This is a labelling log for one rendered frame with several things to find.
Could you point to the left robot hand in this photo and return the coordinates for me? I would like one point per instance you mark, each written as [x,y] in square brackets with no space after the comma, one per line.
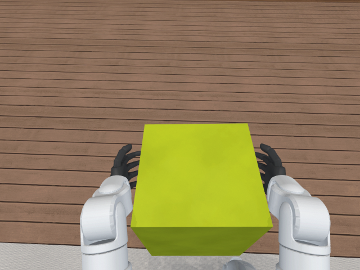
[121,167]

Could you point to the robot right forearm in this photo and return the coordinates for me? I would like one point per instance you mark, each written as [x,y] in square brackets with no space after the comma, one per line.
[304,226]

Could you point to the right robot hand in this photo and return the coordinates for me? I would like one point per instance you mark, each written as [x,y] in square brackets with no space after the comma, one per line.
[273,165]

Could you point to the robot right shin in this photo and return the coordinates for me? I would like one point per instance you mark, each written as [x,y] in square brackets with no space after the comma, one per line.
[235,258]

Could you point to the carton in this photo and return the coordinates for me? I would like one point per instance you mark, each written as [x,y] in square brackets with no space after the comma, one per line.
[199,191]

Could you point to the robot left forearm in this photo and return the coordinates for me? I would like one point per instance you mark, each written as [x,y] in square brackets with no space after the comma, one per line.
[103,226]

